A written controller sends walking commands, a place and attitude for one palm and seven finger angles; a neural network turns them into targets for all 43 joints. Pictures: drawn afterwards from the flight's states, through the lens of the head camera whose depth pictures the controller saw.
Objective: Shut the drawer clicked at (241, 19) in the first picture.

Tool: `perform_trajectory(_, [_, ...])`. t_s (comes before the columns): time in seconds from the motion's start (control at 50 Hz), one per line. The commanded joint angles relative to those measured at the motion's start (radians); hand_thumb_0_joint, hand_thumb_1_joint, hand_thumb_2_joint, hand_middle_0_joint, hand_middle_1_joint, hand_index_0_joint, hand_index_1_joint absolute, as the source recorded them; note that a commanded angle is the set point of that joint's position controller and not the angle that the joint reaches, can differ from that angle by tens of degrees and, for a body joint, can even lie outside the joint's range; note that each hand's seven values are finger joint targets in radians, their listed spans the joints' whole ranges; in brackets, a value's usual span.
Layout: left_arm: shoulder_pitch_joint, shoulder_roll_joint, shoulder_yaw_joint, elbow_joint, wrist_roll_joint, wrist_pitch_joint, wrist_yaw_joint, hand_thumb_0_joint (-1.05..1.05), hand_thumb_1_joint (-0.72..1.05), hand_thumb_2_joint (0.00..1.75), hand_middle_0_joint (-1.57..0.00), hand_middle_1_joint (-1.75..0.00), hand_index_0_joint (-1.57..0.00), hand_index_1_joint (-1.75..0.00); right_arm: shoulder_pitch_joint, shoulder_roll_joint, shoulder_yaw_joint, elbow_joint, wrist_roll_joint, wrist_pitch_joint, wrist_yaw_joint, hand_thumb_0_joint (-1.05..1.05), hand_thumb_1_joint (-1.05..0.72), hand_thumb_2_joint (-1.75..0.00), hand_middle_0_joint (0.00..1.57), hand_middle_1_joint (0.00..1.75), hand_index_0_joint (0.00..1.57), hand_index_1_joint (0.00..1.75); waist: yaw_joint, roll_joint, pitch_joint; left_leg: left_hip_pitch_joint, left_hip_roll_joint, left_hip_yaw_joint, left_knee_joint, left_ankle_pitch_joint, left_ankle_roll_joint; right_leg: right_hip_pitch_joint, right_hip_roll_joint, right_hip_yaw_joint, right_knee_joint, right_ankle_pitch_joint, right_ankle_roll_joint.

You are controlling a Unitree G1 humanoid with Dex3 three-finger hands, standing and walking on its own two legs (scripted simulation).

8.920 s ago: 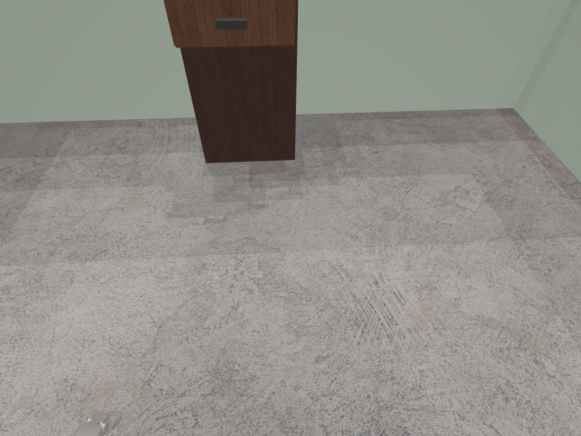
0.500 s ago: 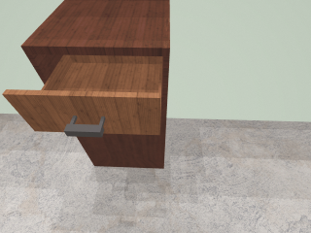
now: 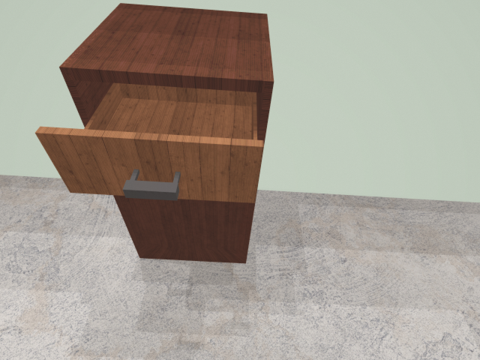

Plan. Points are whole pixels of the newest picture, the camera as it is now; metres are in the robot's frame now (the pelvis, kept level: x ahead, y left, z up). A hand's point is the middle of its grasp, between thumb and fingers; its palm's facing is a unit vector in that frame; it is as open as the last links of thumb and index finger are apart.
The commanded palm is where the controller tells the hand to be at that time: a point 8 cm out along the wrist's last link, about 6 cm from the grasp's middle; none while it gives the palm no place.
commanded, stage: come to a stop and stand still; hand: left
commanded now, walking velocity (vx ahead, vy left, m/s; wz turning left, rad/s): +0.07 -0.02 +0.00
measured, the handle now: (154, 182) +0.45 +0.20 +0.01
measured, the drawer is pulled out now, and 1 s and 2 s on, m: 0.19 0.19 0.19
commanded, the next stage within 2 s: look again from close up in 0.94 s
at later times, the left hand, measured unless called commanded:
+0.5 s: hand out of the picture -0.03 +0.08 -0.18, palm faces +0.07 -0.99 -0.10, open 7.3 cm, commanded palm none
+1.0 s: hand out of the picture -0.02 +0.09 -0.18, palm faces +0.07 -0.98 -0.16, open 7.3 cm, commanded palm none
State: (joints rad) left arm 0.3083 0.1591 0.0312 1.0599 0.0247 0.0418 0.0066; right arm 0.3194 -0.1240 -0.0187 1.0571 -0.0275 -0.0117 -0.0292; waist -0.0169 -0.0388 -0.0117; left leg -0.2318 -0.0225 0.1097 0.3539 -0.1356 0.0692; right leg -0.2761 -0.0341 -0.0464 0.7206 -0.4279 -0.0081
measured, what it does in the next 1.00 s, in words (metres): steps on the spot: right foot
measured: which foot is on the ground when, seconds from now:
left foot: down 0.00-1.00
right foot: up 0.00-0.06, down 0.08-1.00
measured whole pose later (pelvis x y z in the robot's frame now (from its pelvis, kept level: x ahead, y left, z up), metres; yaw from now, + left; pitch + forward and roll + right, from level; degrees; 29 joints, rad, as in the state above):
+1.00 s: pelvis +0.02 -0.06 +0.00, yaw +0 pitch -2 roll +1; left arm 0.37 0.11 0.00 1.13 0.01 -0.02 0.04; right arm 0.28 -0.13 0.00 1.17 -0.01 0.00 -0.05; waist 0.01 -0.02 0.02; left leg -0.18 0.05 0.08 0.41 -0.19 -0.03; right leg -0.03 0.05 -0.07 0.37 -0.31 -0.07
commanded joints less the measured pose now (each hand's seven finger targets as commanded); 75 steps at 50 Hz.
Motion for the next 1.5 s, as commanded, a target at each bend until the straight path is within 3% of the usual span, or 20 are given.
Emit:
perform_trajectory(0.0, [0.06, 0.015, -0.006, -0.027, -0.005, -0.035, 0.007, 0.0, 0.9, 0.9, -0.2, -0.3, -0.2, -0.3, 0.052, -0.162, -0.031, -0.008, 0.001, -0.001, -0.003, 0.0, -0.9, -0.9, 0.2, 0.3, 0.2, 0.3, 0.011, 0.114, 0.02, 0.002, 0.261, -0.294, -0.16, -0.314, 0.071, 0.06, 0.008, -0.001, -0.242, 0.056, -0.007])
perform_trajectory(0.04, [0.12, 0.036, -0.004, 0.003, -0.003, -0.045, 0.015, 0.0, 0.9, 0.9, -0.2, -0.3, -0.2, -0.3, 0.041, -0.12, -0.024, 0.005, 0.011, 0.002, 0.001, 0.0, -0.9, -0.9, 0.2, 0.3, 0.2, 0.3, 0.031, 0.026, 0.029, -0.107, 0.172, -0.197, -0.08, -0.314, -0.003, 0.2, -0.035, 0.066, -0.4, 0.115, -0.025])
perform_trajectory(0.08, [0.109, 0.079, -0.007, 0.011, -0.011, -0.05, 0.023, 0.0, 0.9, 0.9, -0.2, -0.3, -0.2, -0.3, 0.026, -0.062, -0.001, 0.005, 0.016, 0.0, 0.006, 0.0, -0.9, -0.9, 0.2, 0.3, 0.2, 0.3, 0.022, -0.104, 0.076, -0.114, 0.068, -0.069, 0.065, -0.192, -0.052, 0.126, -0.165, 0.199, -0.506, 0.015, -0.079])
perform_trajectory(0.1, [0.086, 0.084, -0.011, 0.011, -0.016, -0.055, 0.021, 0.0, 0.9, 0.9, -0.2, -0.3, -0.2, -0.3, 0.037, -0.051, 0.005, 0.016, 0.013, -0.004, 0.009, 0.0, -0.9, -0.9, 0.2, 0.3, 0.2, 0.3, 0.004, -0.081, 0.075, -0.042, 0.064, -0.064, 0.075, -0.129, -0.054, 0.054, -0.175, 0.2, -0.507, 0.006, -0.09])
perform_trajectory(0.14, [0.061, 0.045, -0.023, 0.016, -0.022, -0.07, 0.024, 0.0, 0.9, 0.9, -0.2, -0.3, -0.2, -0.3, 0.06, -0.052, 0.009, 0.051, 0.008, -0.002, 0.006, 0.0, -0.9, -0.9, 0.2, 0.3, 0.2, 0.3, -0.008, -0.108, 0.111, 0.032, 0.091, -0.086, 0.078, -0.036, -0.053, -0.013, -0.117, 0.148, -0.484, 0.105, -0.074])
perform_trajectory(0.22, [0.108, 0.019, -0.031, 0.039, -0.021, -0.069, 0.029, 0.0, 0.9, 0.9, -0.2, -0.3, -0.2, -0.3, 0.087, -0.053, 0.017, 0.091, 0.015, -0.005, -0.003, 0.0, -0.9, -0.9, 0.2, 0.3, 0.2, 0.3, 0.007, 0.032, 0.142, 0.043, 0.124, -0.116, 0.028, 0.046, -0.043, 0.018, -0.071, 0.097, -0.42, 0.239, -0.044])
perform_trajectory(0.26, [0.13, 0.02, -0.033, 0.047, -0.021, -0.068, 0.031, 0.0, 0.9, 0.9, -0.2, -0.3, -0.2, -0.3, 0.081, -0.053, 0.017, 0.097, 0.018, -0.005, -0.006, 0.0, -0.9, -0.9, 0.2, 0.3, 0.2, 0.3, 0.014, 0.034, 0.139, 0.035, 0.128, -0.115, 0.02, 0.044, -0.044, 0.047, -0.066, 0.092, -0.421, 0.261, -0.038])
perform_trajectory(0.4, [0.154, 0.006, -0.032, 0.061, -0.02, -0.071, 0.037, 0.0, 0.9, 0.9, -0.2, -0.3, -0.2, -0.3, 0.053, -0.045, 0.016, 0.097, 0.02, -0.005, -0.014, 0.0, -0.9, -0.9, 0.2, 0.3, 0.2, 0.3, 0.017, 0.037, 0.092, 0.078, 0.132, -0.109, 0.023, 0.075, -0.049, 0.082, -0.075, 0.095, -0.419, 0.357, -0.03])
perform_trajectory(0.88, [0.178, 0.029, -0.026, 0.062, -0.015, -0.067, 0.046, 0.0, 0.9, 0.9, -0.2, -0.3, -0.2, -0.3, 0.006, -0.066, 0.019, 0.086, 0.021, 0.005, -0.018, 0.0, -0.9, -0.9, 0.2, 0.3, 0.2, 0.3, 0.027, -0.012, 0.109, 0.092, 0.13, -0.083, 0.036, 0.076, -0.061, 0.117, -0.087, 0.097, -0.427, 0.551, 0.012])
perform_trajectory(1.0, [0.172, 0.034, -0.024, 0.061, -0.016, -0.065, 0.045, 0.0, 0.9, 0.9, -0.2, -0.3, -0.2, -0.3, 0.013, -0.067, 0.021, 0.088, 0.019, 0.005, -0.019, 0.0, -0.9, -0.9, 0.2, 0.3, 0.2, 0.3, 0.026, 0.014, 0.109, 0.094, 0.133, -0.088, 0.029, 0.083, -0.06, 0.118, -0.084, 0.097, -0.433, 0.502, 0.006])
perform_trajectory(1.02, [0.21, 0.071, -0.025, 0.07, 0.007, -0.103, 0.082, 0.0, 0.9, 0.9, -0.2, -0.3, -0.2, -0.3, -0.105, -0.103, 0.018, -0.003, 0.022, -0.018, -0.004, 0.0, -0.9, -0.9, 0.2, 0.3, 0.2, 0.3, 0.054, 0.031, 0.189, -0.058, 0.101, -0.026, 0.309, -0.008, -0.085, 0.043, -0.159, 0.215, -0.428, 1.052, 0.088])
perform_trajectory(1.04, [0.184, 0.117, -0.011, 0.025, 0.006, -0.11, 0.073, 0.0, 0.9, 0.9, -0.2, -0.3, -0.2, -0.3, -0.041, -0.049, 0.013, -0.035, 0.023, 0.0, 0.001, 0.0, -0.9, -0.9, 0.2, 0.3, 0.2, 0.3, 0.0, -0.001, 0.141, -0.101, 0.076, -0.099, 0.346, -0.213, -0.052, 0.1, -0.191, 0.195, -0.376, 1.035, 0.052])
perform_trajectory(1.06, [0.154, 0.125, -0.009, 0.01, 0.006, -0.107, 0.066, 0.0, 0.9, 0.9, -0.2, -0.3, -0.2, -0.3, -0.04, -0.057, 0.01, -0.034, 0.016, 0.008, 0.004, 0.0, -0.9, -0.9, 0.2, 0.3, 0.2, 0.3, 0.005, 0.049, 0.128, -0.096, 0.075, -0.071, 0.331, -0.202, -0.04, 0.129, -0.196, 0.168, -0.358, 1.073, 0.017])
perform_trajectory(1.1, [0.121, 0.095, -0.02, -0.006, -0.001, -0.108, 0.056, 0.0, 0.9, 0.9, -0.2, -0.3, -0.2, -0.3, 0.015, -0.055, 0.011, -0.036, 0.019, 0.0, 0.006, 0.0, -0.9, -0.9, 0.2, 0.3, 0.2, 0.3, -0.022, -0.021, 0.02, -0.044, 0.07, -0.069, 0.271, -0.158, -0.045, 0.154, -0.144, 0.125, -0.325, 0.835, -0.076])
perform_trajectory(1.14, [0.096, 0.083, -0.023, -0.026, -0.01, -0.102, 0.054, 0.0, 0.9, 0.9, -0.2, -0.3, -0.2, -0.3, 0.035, -0.079, 0.011, -0.041, 0.019, -0.01, 0.004, 0.0, -0.9, -0.9, 0.2, 0.3, 0.2, 0.3, -0.023, -0.04, -0.036, 0.027, 0.078, -0.092, 0.171, -0.035, -0.042, 0.163, -0.1, 0.109, -0.278, 0.701, -0.079])
perform_trajectory(1.18, [0.104, 0.056, -0.024, -0.035, -0.013, -0.089, 0.055, 0.0, 0.9, 0.9, -0.2, -0.3, -0.2, -0.3, 0.037, -0.111, 0.011, -0.035, 0.014, -0.019, -0.001, 0.0, -0.9, -0.9, 0.2, 0.3, 0.2, 0.3, -0.003, 0.019, -0.014, 0.059, 0.122, -0.128, 0.16, 0.118, -0.023, 0.108, -0.056, 0.1, -0.27, 0.505, -0.059])
perform_trajectory(1.22, [0.095, 0.066, -0.025, -0.029, -0.014, -0.076, 0.051, 0.0, 0.9, 0.9, -0.2, -0.3, -0.2, -0.3, 0.014, -0.112, 0.014, -0.03, 0.014, -0.016, -0.004, 0.0, -0.9, -0.9, 0.2, 0.3, 0.2, 0.3, 0.008, 0.1, 0.048, 0.028, 0.125, -0.151, 0.137, 0.128, -0.016, 0.09, -0.043, 0.097, -0.282, 0.364, -0.053])
perform_trajectory(1.28, [0.089, 0.069, -0.028, -0.029, -0.011, -0.061, 0.045, 0.0, 0.9, 0.9, -0.2, -0.3, -0.2, -0.3, -0.006, -0.125, 0.018, -0.035, 0.013, -0.013, -0.001, 0.0, -0.9, -0.9, 0.2, 0.3, 0.2, 0.3, 0.024, 0.064, 0.14, -0.05, 0.129, -0.186, 0.072, 0.015, -0.002, 0.063, -0.025, 0.09, -0.305, 0.186, -0.044])
perform_trajectory(1.34, [0.074, 0.075, -0.031, -0.032, -0.011, -0.057, 0.04, 0.0, 0.9, 0.9, -0.2, -0.3, -0.2, -0.3, -0.009, -0.138, 0.017, -0.037, 0.011, -0.011, 0.002, 0.0, -0.9, -0.9, 0.2, 0.3, 0.2, 0.3, 0.021, 0.036, 0.149, -0.053, 0.123, -0.199, 0.029, -0.094, -0.002, 0.038, -0.027, 0.097, -0.318, 0.105, -0.043])
perform_trajectory(1.48, [0.056, 0.095, -0.03, -0.037, -0.011, -0.053, 0.035, 0.0, 0.9, 0.9, -0.2, -0.3, -0.2, -0.3, -0.008, -0.159, 0.016, -0.022, 0.011, -0.023, 0.002, 0.0, -0.9, -0.9, 0.2, 0.3, 0.2, 0.3, 0.031, 0.056, 0.055, 0.007, 0.145, -0.226, -0.009, -0.006, 0.014, 0.087, -0.035, 0.072, -0.293, 0.162, -0.026])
